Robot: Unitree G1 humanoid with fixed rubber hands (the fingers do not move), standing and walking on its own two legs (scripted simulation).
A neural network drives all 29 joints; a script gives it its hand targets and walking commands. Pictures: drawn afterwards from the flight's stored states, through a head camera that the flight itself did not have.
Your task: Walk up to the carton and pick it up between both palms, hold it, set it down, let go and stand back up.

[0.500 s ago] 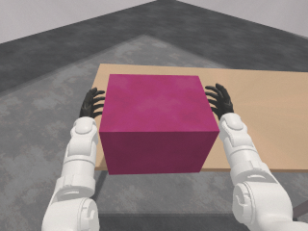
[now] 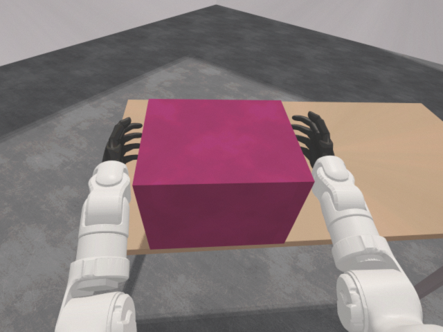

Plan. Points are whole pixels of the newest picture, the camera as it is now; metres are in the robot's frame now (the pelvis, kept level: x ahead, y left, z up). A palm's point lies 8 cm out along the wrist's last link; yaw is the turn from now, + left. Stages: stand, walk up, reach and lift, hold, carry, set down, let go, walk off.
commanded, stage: reach and lift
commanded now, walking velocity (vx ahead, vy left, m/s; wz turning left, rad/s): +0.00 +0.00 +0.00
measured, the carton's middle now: (217, 172) +0.40 +0.01 +0.08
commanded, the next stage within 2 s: hold in 1.24 s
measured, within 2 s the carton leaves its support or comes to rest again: neither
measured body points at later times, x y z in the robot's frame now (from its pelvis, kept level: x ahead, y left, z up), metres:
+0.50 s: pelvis +0.00 +0.00 +0.00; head -0.05 +0.01 +0.45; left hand +0.37 +0.19 +0.17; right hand +0.37 -0.18 +0.17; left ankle +0.03 +0.12 -0.75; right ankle -0.02 -0.12 -0.75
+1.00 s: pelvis +0.00 +0.00 +0.00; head -0.05 +0.02 +0.45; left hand +0.37 +0.19 +0.18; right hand +0.37 -0.18 +0.19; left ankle +0.03 +0.12 -0.75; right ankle -0.02 -0.12 -0.75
